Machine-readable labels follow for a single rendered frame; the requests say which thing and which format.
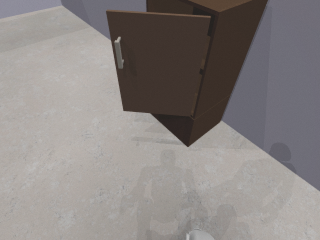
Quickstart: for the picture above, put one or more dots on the cupboard door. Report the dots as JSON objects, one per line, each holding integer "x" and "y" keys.
{"x": 162, "y": 55}

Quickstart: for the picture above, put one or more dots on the right robot thigh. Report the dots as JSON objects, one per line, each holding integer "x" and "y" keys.
{"x": 198, "y": 235}

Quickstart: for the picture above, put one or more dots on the handle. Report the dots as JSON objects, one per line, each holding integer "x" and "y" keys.
{"x": 120, "y": 61}

